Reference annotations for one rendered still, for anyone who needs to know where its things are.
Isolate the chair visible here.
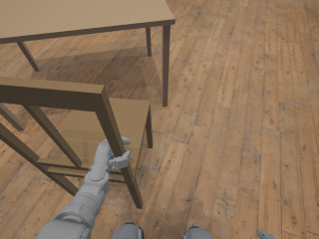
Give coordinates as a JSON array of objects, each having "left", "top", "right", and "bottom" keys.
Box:
[{"left": 0, "top": 76, "right": 154, "bottom": 209}]

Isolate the robot right hand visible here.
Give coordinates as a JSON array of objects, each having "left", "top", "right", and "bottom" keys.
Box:
[{"left": 256, "top": 229, "right": 275, "bottom": 239}]

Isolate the table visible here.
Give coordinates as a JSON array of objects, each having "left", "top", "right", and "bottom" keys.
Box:
[{"left": 0, "top": 0, "right": 175, "bottom": 131}]

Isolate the robot right thigh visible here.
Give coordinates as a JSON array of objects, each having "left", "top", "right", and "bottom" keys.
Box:
[{"left": 182, "top": 228, "right": 213, "bottom": 239}]

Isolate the left robot upper arm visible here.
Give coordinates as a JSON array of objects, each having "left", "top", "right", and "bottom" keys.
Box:
[{"left": 38, "top": 219, "right": 92, "bottom": 239}]

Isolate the robot left shin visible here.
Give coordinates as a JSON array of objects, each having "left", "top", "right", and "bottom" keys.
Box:
[{"left": 125, "top": 221, "right": 137, "bottom": 226}]

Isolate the robot left hand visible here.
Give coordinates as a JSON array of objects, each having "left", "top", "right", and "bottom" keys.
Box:
[{"left": 93, "top": 135, "right": 131, "bottom": 171}]

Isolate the left robot forearm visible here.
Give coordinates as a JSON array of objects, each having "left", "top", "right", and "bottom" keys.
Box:
[{"left": 35, "top": 163, "right": 110, "bottom": 239}]

